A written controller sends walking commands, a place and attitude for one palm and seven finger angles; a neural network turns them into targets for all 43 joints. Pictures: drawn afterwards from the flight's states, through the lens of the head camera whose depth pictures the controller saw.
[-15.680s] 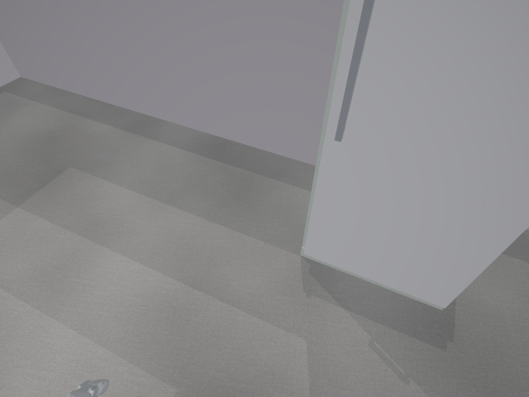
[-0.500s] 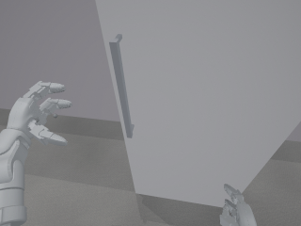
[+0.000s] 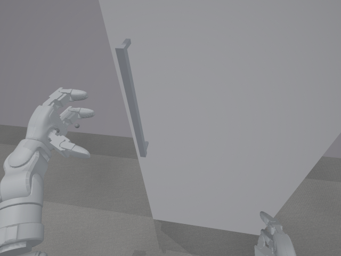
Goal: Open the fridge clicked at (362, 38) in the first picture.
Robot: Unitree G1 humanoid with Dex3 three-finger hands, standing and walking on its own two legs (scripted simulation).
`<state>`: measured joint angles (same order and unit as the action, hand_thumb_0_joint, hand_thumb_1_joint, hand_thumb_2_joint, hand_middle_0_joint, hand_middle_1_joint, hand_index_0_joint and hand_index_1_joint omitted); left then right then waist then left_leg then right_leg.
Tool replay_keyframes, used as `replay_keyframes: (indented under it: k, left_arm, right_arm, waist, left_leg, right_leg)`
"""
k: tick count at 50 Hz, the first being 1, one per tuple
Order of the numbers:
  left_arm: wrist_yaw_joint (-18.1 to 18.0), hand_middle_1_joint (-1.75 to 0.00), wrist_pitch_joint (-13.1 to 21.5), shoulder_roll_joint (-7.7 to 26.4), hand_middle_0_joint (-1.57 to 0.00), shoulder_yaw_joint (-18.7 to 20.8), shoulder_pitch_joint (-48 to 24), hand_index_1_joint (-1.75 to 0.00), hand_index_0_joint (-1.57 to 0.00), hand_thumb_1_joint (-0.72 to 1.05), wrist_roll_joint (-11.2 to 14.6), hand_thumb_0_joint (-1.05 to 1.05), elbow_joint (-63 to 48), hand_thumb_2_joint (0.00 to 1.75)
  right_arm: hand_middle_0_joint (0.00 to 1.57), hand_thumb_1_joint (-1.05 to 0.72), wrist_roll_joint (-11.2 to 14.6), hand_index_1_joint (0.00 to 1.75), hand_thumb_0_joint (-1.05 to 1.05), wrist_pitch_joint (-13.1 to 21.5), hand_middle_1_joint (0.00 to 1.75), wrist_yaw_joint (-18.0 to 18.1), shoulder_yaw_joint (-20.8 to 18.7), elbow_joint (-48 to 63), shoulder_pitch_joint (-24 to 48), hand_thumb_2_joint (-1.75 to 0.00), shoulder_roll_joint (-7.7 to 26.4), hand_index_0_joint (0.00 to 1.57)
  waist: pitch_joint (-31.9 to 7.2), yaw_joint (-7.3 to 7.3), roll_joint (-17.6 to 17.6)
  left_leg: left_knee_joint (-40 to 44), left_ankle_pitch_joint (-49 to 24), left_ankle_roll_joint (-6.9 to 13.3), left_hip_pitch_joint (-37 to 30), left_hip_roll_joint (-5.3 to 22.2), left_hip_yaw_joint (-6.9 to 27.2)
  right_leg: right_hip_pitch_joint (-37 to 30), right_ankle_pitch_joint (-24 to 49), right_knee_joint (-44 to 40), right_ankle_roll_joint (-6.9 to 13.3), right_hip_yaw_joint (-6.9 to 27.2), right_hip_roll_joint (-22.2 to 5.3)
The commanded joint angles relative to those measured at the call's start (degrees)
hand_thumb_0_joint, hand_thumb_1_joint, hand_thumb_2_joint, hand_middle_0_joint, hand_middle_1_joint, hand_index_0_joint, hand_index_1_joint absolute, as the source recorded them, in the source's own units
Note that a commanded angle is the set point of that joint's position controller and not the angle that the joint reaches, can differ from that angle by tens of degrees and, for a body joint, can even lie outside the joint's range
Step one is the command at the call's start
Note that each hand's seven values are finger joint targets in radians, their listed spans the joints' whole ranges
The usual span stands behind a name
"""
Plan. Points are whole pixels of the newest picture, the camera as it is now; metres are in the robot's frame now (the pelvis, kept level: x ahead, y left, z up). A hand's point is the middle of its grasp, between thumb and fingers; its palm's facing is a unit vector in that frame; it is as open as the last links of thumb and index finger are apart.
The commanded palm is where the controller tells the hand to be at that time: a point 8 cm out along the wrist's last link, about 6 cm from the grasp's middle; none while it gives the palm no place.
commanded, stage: move the hooked fingers beside the handle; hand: left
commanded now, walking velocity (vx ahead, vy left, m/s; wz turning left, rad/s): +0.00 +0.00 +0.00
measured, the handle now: (136, 108) +0.44 +0.12 +0.14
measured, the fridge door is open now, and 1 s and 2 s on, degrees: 0 0 0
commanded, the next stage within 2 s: feel for the door with the fingertips in 1.44 s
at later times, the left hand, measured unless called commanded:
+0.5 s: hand (100, 117) +0.37 +0.19 +0.17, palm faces -0.05 -1.00 -0.03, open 13.9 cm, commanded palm +0.34 +0.24 +0.17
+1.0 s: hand (103, 116) +0.38 +0.19 +0.16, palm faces -0.05 -1.00 -0.03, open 13.9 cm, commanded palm +0.35 +0.23 +0.17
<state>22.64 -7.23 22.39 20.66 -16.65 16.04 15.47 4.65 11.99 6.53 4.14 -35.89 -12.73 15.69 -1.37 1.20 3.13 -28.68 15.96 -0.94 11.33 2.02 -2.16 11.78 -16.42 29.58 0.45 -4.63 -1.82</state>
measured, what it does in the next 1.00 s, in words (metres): stands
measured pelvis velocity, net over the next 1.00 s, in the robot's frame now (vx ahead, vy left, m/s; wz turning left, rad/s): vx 0.00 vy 0.01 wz -0.01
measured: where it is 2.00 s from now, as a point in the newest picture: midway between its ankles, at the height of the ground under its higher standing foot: outside the picture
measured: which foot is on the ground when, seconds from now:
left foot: down 0.00-1.00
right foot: down 0.00-1.00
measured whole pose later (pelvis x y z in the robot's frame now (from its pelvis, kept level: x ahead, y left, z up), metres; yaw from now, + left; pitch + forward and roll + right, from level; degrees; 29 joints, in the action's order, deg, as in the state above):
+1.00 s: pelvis +0.00 +0.01 +0.00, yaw -1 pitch +0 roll +0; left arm 16.0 -5.2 18.6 15.5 -24.4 13.2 23.8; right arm 4.5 8.0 5.6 3.0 -36.4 -14.7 15.6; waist -1.4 -0.3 2.9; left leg -28.4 16.0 -0.5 12.5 1.7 -3.1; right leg 13.4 -16.2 29.6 0.1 -3.6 -2.1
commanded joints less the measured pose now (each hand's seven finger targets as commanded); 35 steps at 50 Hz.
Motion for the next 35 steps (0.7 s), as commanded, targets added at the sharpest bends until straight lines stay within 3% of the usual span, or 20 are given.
replay_keyframes:
  k: [1, 4, 5, 7, 8, 10, 11, 12, 14, 15, 16, 19, 22, 25, 29, 30, 31, 34, 35]
  left_arm:
    - [-0.8, -1.20, 2.9, 13.1, -0.30, 2.3, -20.4, -1.20, -0.30, -0.50, 0.6, 0.00, -9.4, 0.30]
    - [-1.4, -1.20, 2.7, 12.0, -0.30, 0.8, -24.1, -1.20, -0.30, -0.50, 0.3, 0.00, -9.1, 0.30]
    - [-2.0, -1.20, 3.1, 13.8, -0.30, 2.5, -24.9, -1.20, -0.30, -0.50, 0.2, 0.00, -9.9, 0.30]
    - [-2.9, -1.20, 4.0, 13.4, -0.30, 2.1, -25.3, -1.20, -0.30, -0.50, -0.1, 0.00, -12.1, 0.30]
    - [-3.3, -1.20, 4.4, 12.5, -0.30, 1.4, -26.5, -1.20, -0.30, -0.50, -0.1, 0.00, -12.5, 0.30]
    - [-4.0, -1.20, 4.9, 12.1, -0.30, 1.1, -28.5, -1.20, -0.30, -0.50, -0.3, 0.00, -10.7, 0.30]
    - [-4.4, -1.20, 5.2, 14.0, -0.30, 2.6, -27.4, -1.20, -0.30, -0.50, -0.5, 0.00, -9.8, 0.30]
    - [-4.4, -1.20, 5.0, 12.6, -0.30, 1.7, -26.7, -1.20, -0.30, -0.50, -0.7, 0.00, -8.9, 0.30]
    - [-4.6, -1.20, 4.4, 10.6, -0.30, -0.3, -27.7, -1.20, -0.30, -0.50, -0.9, 0.00, -7.0, 0.30]
    - [-4.7, -1.20, 4.1, 11.3, -0.30, 0.2, -28.0, -1.20, -0.30, -0.50, -1.0, 0.00, -5.4, 0.30]
    - [-4.8, -1.20, 3.8, 11.7, -0.30, 0.1, -27.5, -1.20, -0.30, -0.50, -1.4, 0.00, -3.7, 0.30]
    - [-5.0, -1.20, 3.4, 11.2, -0.30, -0.2, -28.7, -1.20, -0.30, -0.50, -1.6, 0.00, -3.4, 0.30]
    - [-5.3, -1.20, 4.9, 9.4, -0.30, -2.2, -31.8, -1.20, -0.30, -0.50, -1.5, 0.00, -7.6, 0.30]
    - [-6.2, -1.20, 6.2, 10.6, -0.30, -0.7, -33.4, -1.20, -0.30, -0.50, -1.3, 0.00, -7.5, 0.30]
    - [-6.9, -1.20, 5.7, 11.0, -0.30, -0.2, -32.6, -1.20, -0.30, -0.50, -1.7, 0.00, -0.9, 0.30]
    - [-7.1, -1.20, 5.6, 11.0, -0.30, -0.4, -33.2, -1.20, -0.30, -0.50, -2.0, 0.00, 0.1, 0.30]
    - [-7.1, -1.20, 5.5, 11.0, -0.30, -0.7, -32.6, -1.20, -0.30, -0.50, -2.4, 0.00, 0.6, 0.30]
    - [-7.0, -1.20, 5.8, 11.0, -0.30, -0.8, -33.1, -1.20, -0.30, -0.50, -2.8, 0.00, -0.4, 0.30]
    - [-7.0, -1.20, 6.4, 10.8, -0.30, -0.9, -33.6, -1.20, -0.30, -0.50, -2.6, 0.00, -2.1, 0.30]
  right_arm:
    - [0.20, -0.90, -0.1, 0.30, 0.00, 3.2, 0.30, 0.5, -2.9, 8.6, 6.5, -0.90, 6.5, 0.20]
    - [0.20, -0.90, 0.0, 0.30, 0.00, 2.6, 0.30, 0.6, -2.9, 8.7, 6.3, -0.90, 6.5, 0.20]
    - [0.20, -0.90, -0.1, 0.30, 0.00, 2.6, 0.30, 0.6, -3.1, 8.8, 6.2, -0.90, 6.6, 0.20]
    - [0.20, -0.90, -0.3, 0.30, 0.00, 2.6, 0.30, 0.4, -2.9, 9.3, 6.7, -0.90, 6.2, 0.20]
    - [0.20, -0.90, -0.3, 0.30, 0.00, 2.7, 0.30, 0.4, -2.7, 9.2, 6.8, -0.90, 5.9, 0.20]
    - [0.20, -0.90, -0.4, 0.30, 0.00, 2.6, 0.30, 0.5, -2.8, 8.5, 6.3, -0.90, 6.0, 0.20]
    - [0.20, -0.90, -0.4, 0.30, 0.00, 2.4, 0.30, 0.5, -3.0, 8.0, 5.6, -0.90, 6.4, 0.20]
    - [0.20, -0.90, -0.4, 0.30, 0.00, 2.3, 0.30, 0.5, -2.9, 8.3, 5.9, -0.90, 6.2, 0.20]
    - [0.20, -0.90, -0.3, 0.30, 0.00, 2.1, 0.30, 0.5, -2.9, 8.0, 5.7, -0.90, 6.2, 0.20]
    - [0.20, -0.90, -0.2, 0.30, 0.00, 1.9, 0.30, 0.5, -2.9, 7.6, 5.4, -0.90, 6.4, 0.20]
    - [0.20, -0.90, -0.2, 0.30, 0.00, 1.5, 0.30, 0.4, -3.0, 7.2, 5.0, -0.90, 6.7, 0.20]
    - [0.20, -0.90, -0.2, 0.30, 0.00, 1.0, 0.30, 0.3, -3.2, 7.8, 4.8, -0.90, 6.6, 0.20]
    - [0.20, -0.90, -0.3, 0.30, 0.00, 1.1, 0.30, -0.1, -3.2, 8.5, 5.1, -0.90, 6.2, 0.20]
    - [0.20, -0.90, -0.5, 0.30, 0.00, 1.1, 0.30, 0.0, -3.4, 7.9, 4.4, -0.90, 6.3, 0.20]
    - [0.20, -0.90, -0.4, 0.30, 0.00, 0.3, 0.30, 0.2, -3.4, 6.6, 3.4, -0.90, 6.6, 0.20]
    - [0.20, -0.90, -0.4, 0.30, 0.00, 0.2, 0.30, 0.2, -3.4, 6.4, 3.2, -0.90, 6.7, 0.20]
    - [0.20, -0.90, -0.4, 0.30, 0.00, -0.1, 0.30, 0.0, -3.6, 6.3, 3.1, -0.90, 6.9, 0.20]
    - [0.20, -0.90, -0.4, 0.30, 0.00, -0.5, 0.30, -0.2, -3.7, 7.3, 3.2, -0.90, 6.5, 0.20]
    - [0.20, -0.90, -0.5, 0.30, 0.00, -0.4, 0.30, -0.3, -3.6, 7.8, 3.3, -0.90, 6.4, 0.20]
  waist:
    - [-9.7, -0.40, -2.0]
    - [-10.5, -1.12, -2.1]
    - [-11.9, -0.78, -2.4]
    - [-14.2, -0.29, -1.7]
    - [-14.0, -0.49, -0.1]
    - [-13.5, -1.15, -0.5]
    - [-13.7, -0.71, -3.6]
    - [-13.1, -0.64, -1.9]
    - [-12.2, -1.14, -1.7]
    - [-11.0, -1.22, -1.4]
    - [-10.6, -1.14, -3.9]
    - [-11.7, -1.26, -2.0]
    - [-15.3, -1.41, -1.1]
    - [-16.3, -1.64, -1.9]
    - [-11.7, -1.95, -4.2]
    - [-11.1, -2.03, -3.0]
    - [-11.4, -1.83, -3.8]
    - [-13.9, -1.58, -0.3]
    - [-15.2, -1.49, -0.8]
  left_leg:
    - [2.3, -12.0, 3.0, -4.5, -1.7, 1.2]
    - [2.4, -11.4, 3.0, -4.5, -1.9, 1.4]
    - [2.5, -11.3, 2.9, -4.7, -1.8, 1.6]
    - [2.5, -13.0, 3.0, -5.6, -1.8, 1.5]
    - [2.5, -12.9, 2.9, -6.0, -1.9, 1.5]
    - [2.6, -12.0, 2.8, -6.0, -1.8, 1.5]
    - [2.6, -12.6, 3.0, -5.5, -1.4, 1.7]
    - [2.9, -12.9, 2.9, -5.2, -1.5, 1.5]
    - [2.9, -12.1, 2.8, -4.9, -1.7, 1.3]
    - [3.1, -11.4, 2.7, -4.3, -1.6, 1.4]
    - [3.1, -11.4, 2.9, -3.8, -1.4, 1.4]
    - [2.9, -11.8, 2.8, -3.9, -1.7, 1.2]
    - [2.5, -14.2, 2.8, -5.8, -1.6, 1.4]
    - [2.4, -14.3, 2.8, -6.5, -1.5, 1.5]
    - [2.9, -11.8, 2.9, -3.6, -1.4, 1.2]
    - [3.0, -11.3, 2.8, -3.2, -1.4, 1.2]
    - [2.9, -11.9, 2.9, -3.4, -1.3, 1.1]
    - [2.7, -12.7, 2.8, -4.1, -1.6, 0.9]
    - [2.5, -14.1, 2.8, -4.6, -1.6, 1.2]
  right_leg:
    - [-0.4, 15.8, -4.2, 0.2, 1.7, 0.4]
    - [0.0, 15.0, -4.0, 0.1, 1.7, 0.5]
    - [-0.7, 14.5, -3.9, 0.1, 1.6, 0.4]
    - [-2.2, 15.9, -3.4, 0.3, 1.7, 0.4]
    - [-1.7, 16.1, -3.4, 0.4, 1.8, 0.4]
    - [-1.1, 15.0, -3.7, 0.3, 1.7, 0.4]
    - [-2.1, 15.4, -3.8, 0.3, 1.8, 0.5]
    - [-1.9, 15.9, -3.5, 0.4, 1.8, 0.5]
    - [-0.9, 15.7, -3.6, 0.3, 1.7, 0.4]
    - [-0.3, 14.8, -3.8, 0.4, 1.6, 0.4]
    - [-0.5, 14.6, -4.1, 0.4, 1.7, 0.4]
    - [-0.7, 15.4, -3.8, 0.4, 1.9, 0.3]
    - [-1.9, 17.5, -3.0, 0.6, 1.8, 0.2]
    - [-2.0, 17.7, -3.0, 0.6, 1.8, 0.5]
    - [-0.4, 15.9, -3.8, 0.4, 2.0, 0.5]
    - [0.1, 15.1, -3.8, 0.4, 2.1, 0.4]
    - [-0.3, 15.5, -3.9, 0.5, 2.1, 0.3]
    - [-1.1, 16.5, -3.3, 0.7, 2.3, 0.3]
    - [-2.0, 17.9, -2.9, 0.9, 2.1, 0.3]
